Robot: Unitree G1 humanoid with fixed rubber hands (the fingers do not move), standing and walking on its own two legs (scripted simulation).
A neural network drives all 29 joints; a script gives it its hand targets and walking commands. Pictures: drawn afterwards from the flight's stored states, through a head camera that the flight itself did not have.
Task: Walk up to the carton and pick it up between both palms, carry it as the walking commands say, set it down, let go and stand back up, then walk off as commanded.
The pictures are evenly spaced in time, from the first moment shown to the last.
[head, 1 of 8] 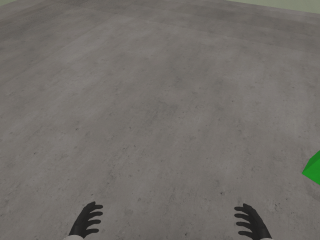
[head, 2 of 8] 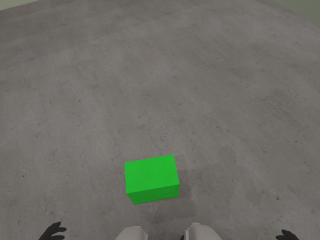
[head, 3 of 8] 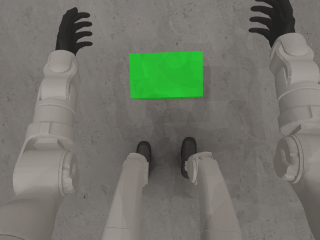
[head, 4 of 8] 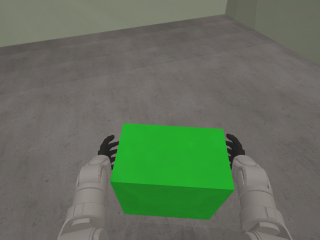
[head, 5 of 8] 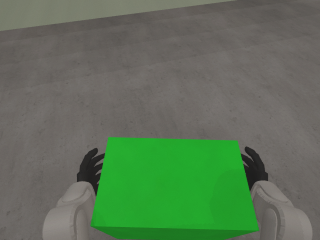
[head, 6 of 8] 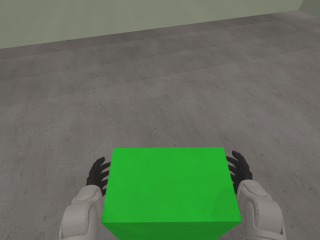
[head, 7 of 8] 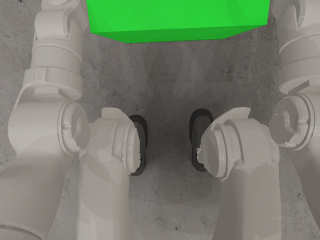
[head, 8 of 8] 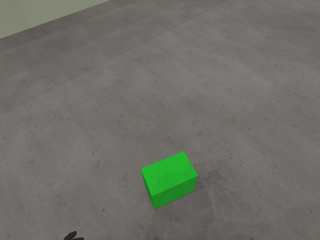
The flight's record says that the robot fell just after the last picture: no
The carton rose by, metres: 0.67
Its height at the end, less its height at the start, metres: +0.00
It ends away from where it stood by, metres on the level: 1.59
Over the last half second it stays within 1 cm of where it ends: yes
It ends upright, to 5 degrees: yes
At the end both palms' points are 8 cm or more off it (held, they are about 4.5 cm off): yes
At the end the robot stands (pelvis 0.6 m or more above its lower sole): yes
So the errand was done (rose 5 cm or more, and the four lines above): yes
